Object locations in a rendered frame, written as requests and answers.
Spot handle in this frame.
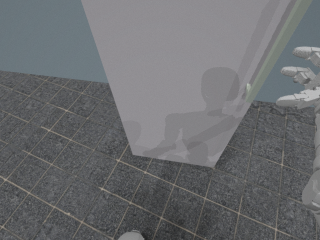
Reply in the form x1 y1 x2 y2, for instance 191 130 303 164
245 0 312 103

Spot robot right upper arm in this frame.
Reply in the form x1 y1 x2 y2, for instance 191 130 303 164
302 170 320 228

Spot robot right hand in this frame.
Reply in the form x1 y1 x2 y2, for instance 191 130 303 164
276 46 320 109

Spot fridge door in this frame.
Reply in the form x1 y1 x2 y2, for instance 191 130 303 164
81 0 297 168

